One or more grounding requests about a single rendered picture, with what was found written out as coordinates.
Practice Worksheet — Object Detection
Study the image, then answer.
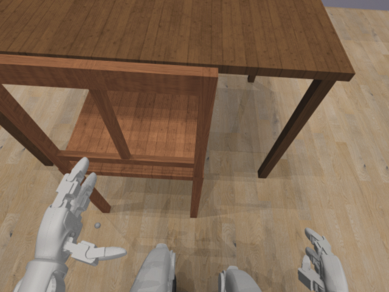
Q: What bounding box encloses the robot thigh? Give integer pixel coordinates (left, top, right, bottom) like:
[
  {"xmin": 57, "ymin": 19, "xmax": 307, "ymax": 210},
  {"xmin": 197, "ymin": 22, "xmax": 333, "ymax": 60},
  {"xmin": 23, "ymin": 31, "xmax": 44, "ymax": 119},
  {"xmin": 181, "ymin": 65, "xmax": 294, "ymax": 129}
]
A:
[
  {"xmin": 218, "ymin": 269, "xmax": 262, "ymax": 292},
  {"xmin": 129, "ymin": 248, "xmax": 176, "ymax": 292}
]

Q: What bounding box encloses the chair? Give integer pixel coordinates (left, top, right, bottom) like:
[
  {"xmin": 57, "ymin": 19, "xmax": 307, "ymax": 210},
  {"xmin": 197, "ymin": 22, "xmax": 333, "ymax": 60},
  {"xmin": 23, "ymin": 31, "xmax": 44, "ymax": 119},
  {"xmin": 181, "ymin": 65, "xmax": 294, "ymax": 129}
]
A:
[{"xmin": 0, "ymin": 54, "xmax": 218, "ymax": 218}]

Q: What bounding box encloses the robot right thigh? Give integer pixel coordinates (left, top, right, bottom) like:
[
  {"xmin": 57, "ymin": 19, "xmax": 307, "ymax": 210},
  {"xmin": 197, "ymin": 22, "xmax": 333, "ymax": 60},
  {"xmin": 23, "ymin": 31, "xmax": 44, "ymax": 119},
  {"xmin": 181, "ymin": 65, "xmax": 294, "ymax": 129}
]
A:
[{"xmin": 218, "ymin": 269, "xmax": 262, "ymax": 292}]

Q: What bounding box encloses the table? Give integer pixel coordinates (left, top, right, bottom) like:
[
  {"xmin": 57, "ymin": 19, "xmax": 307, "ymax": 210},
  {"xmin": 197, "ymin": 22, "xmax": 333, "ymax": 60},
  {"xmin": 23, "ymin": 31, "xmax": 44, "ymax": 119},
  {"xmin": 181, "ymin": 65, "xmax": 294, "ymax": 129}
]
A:
[{"xmin": 0, "ymin": 0, "xmax": 356, "ymax": 178}]

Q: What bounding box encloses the robot right hand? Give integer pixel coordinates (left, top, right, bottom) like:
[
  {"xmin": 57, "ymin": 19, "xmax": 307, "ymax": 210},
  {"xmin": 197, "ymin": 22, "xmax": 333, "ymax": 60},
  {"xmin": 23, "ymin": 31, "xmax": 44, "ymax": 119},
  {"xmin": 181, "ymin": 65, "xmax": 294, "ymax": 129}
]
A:
[{"xmin": 298, "ymin": 228, "xmax": 349, "ymax": 292}]

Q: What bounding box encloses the robot left thigh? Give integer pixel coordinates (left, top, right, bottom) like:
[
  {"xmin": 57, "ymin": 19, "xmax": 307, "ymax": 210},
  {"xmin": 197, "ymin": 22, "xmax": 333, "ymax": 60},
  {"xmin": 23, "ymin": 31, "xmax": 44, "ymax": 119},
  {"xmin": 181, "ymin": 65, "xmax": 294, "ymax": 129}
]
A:
[{"xmin": 129, "ymin": 248, "xmax": 176, "ymax": 292}]

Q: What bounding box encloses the robot left hand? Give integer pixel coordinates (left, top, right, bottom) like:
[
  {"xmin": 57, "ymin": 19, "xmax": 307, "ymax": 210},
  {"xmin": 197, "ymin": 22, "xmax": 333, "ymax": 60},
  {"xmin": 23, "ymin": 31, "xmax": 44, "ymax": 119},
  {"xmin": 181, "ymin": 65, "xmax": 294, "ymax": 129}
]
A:
[{"xmin": 34, "ymin": 157, "xmax": 127, "ymax": 266}]

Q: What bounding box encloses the left robot forearm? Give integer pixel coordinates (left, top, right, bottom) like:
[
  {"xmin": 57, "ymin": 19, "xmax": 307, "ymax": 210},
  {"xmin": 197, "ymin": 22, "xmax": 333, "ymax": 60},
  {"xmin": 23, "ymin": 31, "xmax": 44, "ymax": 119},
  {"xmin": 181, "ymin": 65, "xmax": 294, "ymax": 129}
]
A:
[{"xmin": 13, "ymin": 259, "xmax": 68, "ymax": 292}]

